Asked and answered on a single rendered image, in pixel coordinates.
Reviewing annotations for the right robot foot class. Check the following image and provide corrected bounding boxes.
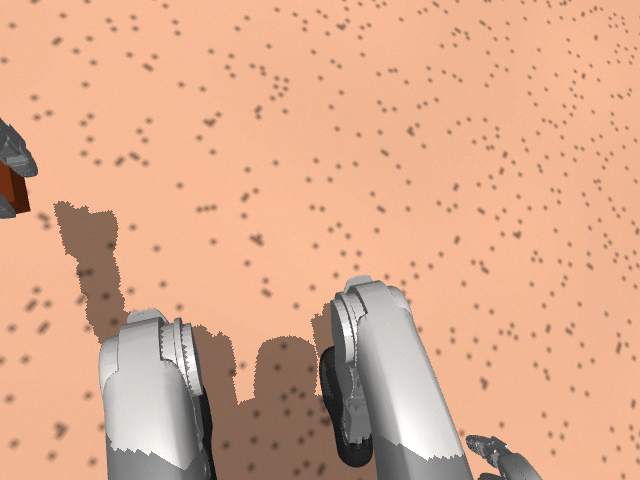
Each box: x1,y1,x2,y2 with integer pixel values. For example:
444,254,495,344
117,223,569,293
319,346,373,468

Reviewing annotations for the small box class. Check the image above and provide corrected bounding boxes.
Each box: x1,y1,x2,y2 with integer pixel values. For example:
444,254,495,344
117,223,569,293
0,160,31,214

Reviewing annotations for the left robot hand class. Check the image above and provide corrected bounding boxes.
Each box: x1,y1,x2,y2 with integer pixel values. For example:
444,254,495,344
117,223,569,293
0,118,38,219

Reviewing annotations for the left robot foot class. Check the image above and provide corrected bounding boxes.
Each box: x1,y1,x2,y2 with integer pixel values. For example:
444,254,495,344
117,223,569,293
199,385,217,480

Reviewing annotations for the right robot hand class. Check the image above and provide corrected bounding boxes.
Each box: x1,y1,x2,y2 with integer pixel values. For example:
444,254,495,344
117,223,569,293
466,435,542,480

